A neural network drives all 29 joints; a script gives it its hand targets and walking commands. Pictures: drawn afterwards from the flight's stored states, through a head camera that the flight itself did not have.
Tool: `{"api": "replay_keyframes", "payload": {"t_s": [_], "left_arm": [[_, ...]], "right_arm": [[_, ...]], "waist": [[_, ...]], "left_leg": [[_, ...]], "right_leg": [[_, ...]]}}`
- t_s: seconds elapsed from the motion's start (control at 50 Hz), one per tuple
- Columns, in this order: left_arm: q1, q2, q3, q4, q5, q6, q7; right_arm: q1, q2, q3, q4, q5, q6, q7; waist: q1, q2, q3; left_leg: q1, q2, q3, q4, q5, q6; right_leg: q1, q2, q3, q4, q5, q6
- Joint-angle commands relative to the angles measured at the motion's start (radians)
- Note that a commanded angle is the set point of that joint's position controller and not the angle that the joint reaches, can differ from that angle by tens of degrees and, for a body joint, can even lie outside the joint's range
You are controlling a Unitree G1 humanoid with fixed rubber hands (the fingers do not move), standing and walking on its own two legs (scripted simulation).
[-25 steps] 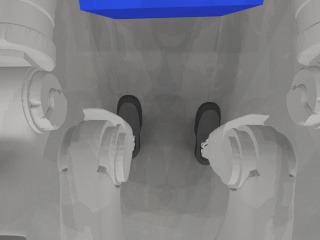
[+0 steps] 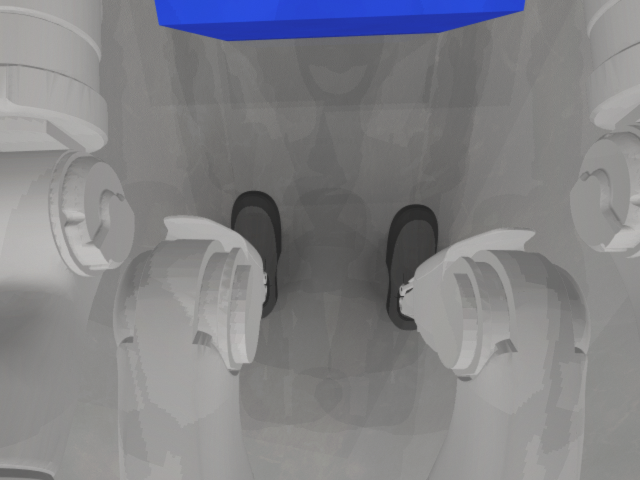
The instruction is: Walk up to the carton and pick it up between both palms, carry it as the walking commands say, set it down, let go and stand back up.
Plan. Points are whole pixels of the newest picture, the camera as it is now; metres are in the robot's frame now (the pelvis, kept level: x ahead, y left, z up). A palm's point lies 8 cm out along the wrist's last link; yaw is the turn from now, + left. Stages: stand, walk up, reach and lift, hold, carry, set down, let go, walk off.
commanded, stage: reach and lift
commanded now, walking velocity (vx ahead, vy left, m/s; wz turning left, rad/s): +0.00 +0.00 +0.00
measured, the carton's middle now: out of the picture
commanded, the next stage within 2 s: none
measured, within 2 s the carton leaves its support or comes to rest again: leaves its support in 0.16 s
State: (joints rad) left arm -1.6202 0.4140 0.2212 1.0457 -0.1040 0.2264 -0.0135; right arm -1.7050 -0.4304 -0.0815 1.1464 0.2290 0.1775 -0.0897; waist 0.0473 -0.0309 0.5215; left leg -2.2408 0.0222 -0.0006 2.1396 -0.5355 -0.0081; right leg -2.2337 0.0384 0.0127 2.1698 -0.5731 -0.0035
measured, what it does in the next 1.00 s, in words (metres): stands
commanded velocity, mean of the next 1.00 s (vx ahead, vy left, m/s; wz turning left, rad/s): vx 0.00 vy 0.00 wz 0.00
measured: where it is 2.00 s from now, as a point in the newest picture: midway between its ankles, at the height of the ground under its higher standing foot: (332, 280)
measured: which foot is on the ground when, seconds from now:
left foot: down 0.00-1.00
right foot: down 0.00-1.00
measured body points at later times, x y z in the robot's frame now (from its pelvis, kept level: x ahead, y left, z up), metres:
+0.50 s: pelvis -0.01 +0.00 +0.00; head +0.37 +0.01 +0.22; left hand +0.58 +0.23 -0.14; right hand +0.61 -0.13 -0.15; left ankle +0.12 +0.12 -0.35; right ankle +0.11 -0.12 -0.35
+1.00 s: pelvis -0.02 +0.00 +0.02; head +0.35 +0.01 +0.27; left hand +0.57 +0.22 -0.10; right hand +0.60 -0.12 -0.09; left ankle +0.12 +0.12 -0.35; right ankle +0.11 -0.12 -0.35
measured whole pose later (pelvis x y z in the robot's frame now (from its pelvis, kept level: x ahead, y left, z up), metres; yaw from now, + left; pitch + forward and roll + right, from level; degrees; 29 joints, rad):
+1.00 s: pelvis -0.02 +0.00 +0.02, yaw +0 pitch +27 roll +1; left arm -1.58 0.39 0.25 0.89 -0.02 0.45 0.15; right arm -1.70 -0.32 -0.09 1.01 0.08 0.40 -0.28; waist 0.05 -0.03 0.52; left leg -2.07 0.02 0.00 2.11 -0.53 -0.01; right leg -2.06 0.04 0.01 2.14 -0.56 0.00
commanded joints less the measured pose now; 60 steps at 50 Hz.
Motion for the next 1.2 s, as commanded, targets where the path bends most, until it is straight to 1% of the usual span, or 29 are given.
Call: {"api": "replay_keyframes", "payload": {"t_s": [0.0, 0.04, 0.08, 0.12, 0.18, 0.26, 0.32, 0.36, 0.42, 0.46, 0.52, 0.56, 0.6, 0.64, 0.68, 0.78, 0.86, 0.92, 0.94, 0.98, 1.04, 1.12, 1.16, 1.18], "left_arm": [[-0.601, -0.788, -0.282, -0.319, -0.123, -0.017, -0.226], [-0.646, -0.781, -0.304, -0.379, -0.145, -0.015, -0.215], [-0.69, -0.775, -0.32, -0.42, -0.166, -0.011, -0.205], [-0.723, -0.769, -0.332, -0.462, -0.181, -0.006, -0.197], [-0.766, -0.783, -0.35, -0.502, -0.206, 0.007, -0.192], [-0.77, -0.838, -0.355, -0.469, -0.214, 0.034, -0.201], [-0.745, -0.879, -0.327, -0.403, -0.189, 0.055, -0.214], [-0.717, -0.912, -0.303, -0.363, -0.168, 0.068, -0.226], [-0.688, -0.951, -0.271, -0.337, -0.144, 0.089, -0.24], [-0.681, -0.979, -0.262, -0.35, -0.142, 0.098, -0.246], [-0.716, -0.998, -0.262, -0.419, -0.146, 0.103, -0.245], [-0.743, -1.004, -0.265, -0.449, -0.143, 0.103, -0.238], [-0.784, -0.995, -0.273, -0.505, -0.148, 0.099, -0.231], [-0.801, -0.986, -0.274, -0.525, -0.151, 0.1, -0.228], [-0.806, -0.982, -0.266, -0.518, -0.145, 0.104, -0.228], [-0.79, -1.026, -0.259, -0.496, -0.136, 0.12, -0.232], [-0.772, -1.068, -0.245, -0.481, -0.127, 0.136, -0.232], [-0.765, -1.091, -0.237, -0.492, -0.121, 0.146, -0.231], [-0.77, -1.098, -0.239, -0.504, -0.12, 0.148, -0.23], [-0.771, -1.106, -0.239, -0.513, -0.119, 0.153, -0.23], [-0.766, -1.116, -0.243, -0.545, -0.115, 0.158, -0.23], [-0.745, -1.128, -0.263, -0.588, -0.118, 0.168, -0.229], [-0.713, -1.138, -0.266, -0.575, -0.115, 0.175, -0.23], [-0.706, -1.144, -0.272, -0.586, -0.117, 0.177, -0.23]], "right_arm": [[-0.556, 0.953, 0.295, -0.364, 0.107, 0.023, 0.266], [-0.592, 0.951, 0.314, -0.414, 0.123, 0.024, 0.254], [-0.605, 0.951, 0.322, -0.43, 0.128, 0.032, 0.24], [-0.619, 0.955, 0.322, -0.449, 0.129, 0.042, 0.23], [-0.627, 0.961, 0.309, -0.468, 0.119, 0.058, 0.217], [-0.647, 0.96, 0.272, -0.466, 0.084, 0.078, 0.213], [-0.646, 0.982, 0.234, -0.432, 0.059, 0.091, 0.225], [-0.649, 0.998, 0.213, -0.417, 0.047, 0.097, 0.237], [-0.689, 1.02, 0.209, -0.462, 0.05, 0.102, 0.249], [-0.723, 1.036, 0.224, -0.509, 0.06, 0.102, 0.251], [-0.756, 1.05, 0.239, -0.558, 0.076, 0.107, 0.252], [-0.756, 1.058, 0.233, -0.533, 0.076, 0.112, 0.255], [-0.748, 1.079, 0.232, -0.537, 0.079, 0.118, 0.258], [-0.725, 1.104, 0.228, -0.526, 0.07, 0.127, 0.257], [-0.713, 1.118, 0.214, -0.51, 0.061, 0.136, 0.256], [-0.691, 1.129, 0.179, -0.497, 0.037, 0.146, 0.259], [-0.682, 1.142, 0.158, -0.499, 0.023, 0.156, 0.265], [-0.662, 1.161, 0.142, -0.498, 0.012, 0.163, 0.27], [-0.652, 1.171, 0.141, -0.501, 0.01, 0.165, 0.272], [-0.632, 1.177, 0.129, -0.494, 0.0, 0.17, 0.274], [-0.606, 1.197, 0.123, -0.505, -0.008, 0.174, 0.276], [-0.579, 1.224, 0.143, -0.543, -0.009, 0.183, 0.276], [-0.574, 1.228, 0.153, -0.558, -0.009, 0.187, 0.278], [-0.572, 1.233, 0.162, -0.572, -0.007, 0.189, 0.279]], "waist": [[0.141, -0.051, -1.502], [0.143, -0.044, -1.636], [0.14, -0.042, -1.736], [0.137, -0.04, -1.819], [0.122, -0.025, -1.908], [0.095, -0.006, -1.885], [0.087, 0.001, -1.794], [0.085, 0.006, -1.746], [0.098, -0.002, -1.781], [0.103, -0.013, -1.857], [0.107, -0.018, -1.982], [0.105, -0.01, -2.017], [0.106, -0.005, -2.087], [0.106, -0.015, -2.114], [0.109, -0.022, -2.115], [0.094, 0.005, -2.131], [0.082, 0.015, -2.153], [0.072, 0.018, -2.188], [0.074, 0.023, -2.209], [0.064, 0.025, -2.229], [0.06, 0.028, -2.282], [0.062, 0.021, -2.38], [0.068, 0.018, -2.394], [0.069, 0.015, -2.411]], "left_leg": [[0.723, -0.051, 0.071, -0.052, 0.449, 0.047], [0.788, -0.055, 0.072, -0.054, 0.492, 0.042], [0.822, -0.058, 0.078, -0.057, 0.517, 0.035], [0.847, -0.062, 0.083, -0.064, 0.521, 0.033], [0.877, -0.067, 0.091, -0.077, 0.51, 0.028], [0.856, -0.072, 0.096, -0.108, 0.433, 0.021], [0.802, -0.072, 0.096, -0.134, 0.354, 0.025], [0.778, -0.074, 0.098, -0.15, 0.315, 0.025], [0.791, -0.076, 0.099, -0.159, 0.318, 0.029], [0.815, -0.079, 0.103, -0.154, 0.348, 0.029], [0.872, -0.082, 0.103, -0.153, 0.4, 0.028], [0.904, -0.08, 0.098, -0.155, 0.412, 0.027], [0.939, -0.08, 0.098, -0.156, 0.432, 0.026], [0.924, -0.083, 0.106, -0.159, 0.419, 0.026], [0.906, -0.083, 0.111, -0.167, 0.395, 0.028], [0.921, -0.087, 0.114, -0.196, 0.355, 0.017], [0.941, -0.094, 0.113, -0.226, 0.334, 0.012], [0.958, -0.101, 0.108, -0.247, 0.331, 0.01], [0.973, -0.103, 0.107, -0.254, 0.342, 0.008], [0.98, -0.106, 0.105, -0.265, 0.352, 0.005], [0.999, -0.114, 0.104, -0.28, 0.377, 0.003], [1.039, -0.126, 0.103, -0.298, 0.426, 0.002], [1.05, -0.13, 0.103, -0.307, 0.434, 0.004], [1.06, -0.133, 0.103, -0.313, 0.441, 0.004]], "right_leg": [[0.713, 0.052, -0.042, -0.078, 0.41, -0.002], [0.76, 0.055, -0.048, -0.077, 0.442, -0.001], [0.807, 0.055, -0.051, -0.079, 0.466, -0.001], [0.843, 0.057, -0.055, -0.083, 0.471, 0.0], [0.879, 0.061, -0.059, -0.098, 0.459, -0.002], [0.861, 0.061, -0.068, -0.131, 0.381, -0.009], [0.802, 0.061, -0.073, -0.156, 0.305, -0.014], [0.769, 0.061, -0.074, -0.172, 0.262, -0.018], [0.78, 0.062, -0.076, -0.184, 0.26, -0.014], [0.822, 0.064, -0.075, -0.183, 0.289, -0.012], [0.869, 0.068, -0.076, -0.177, 0.338, -0.009], [0.843, 0.071, -0.08, -0.174, 0.33, -0.012], [0.86, 0.073, -0.079, -0.175, 0.342, -0.011], [0.888, 0.076, -0.072, -0.183, 0.346, -0.011], [0.893, 0.077, -0.071, -0.192, 0.332, -0.008], [0.883, 0.083, -0.075, -0.22, 0.291, -0.015], [0.874, 0.088, -0.082, -0.245, 0.267, -0.018], [0.876, 0.092, -0.089, -0.258, 0.264, -0.017], [0.879, 0.093, -0.088, -0.265, 0.272, -0.018], [0.878, 0.094, -0.09, -0.277, 0.28, -0.018], [0.899, 0.098, -0.089, -0.293, 0.307, -0.016], [0.955, 0.105, -0.085, -0.312, 0.358, -0.012], [0.965, 0.106, -0.083, -0.321, 0.364, -0.009], [0.977, 0.108, -0.081, -0.329, 0.37, -0.008]]}}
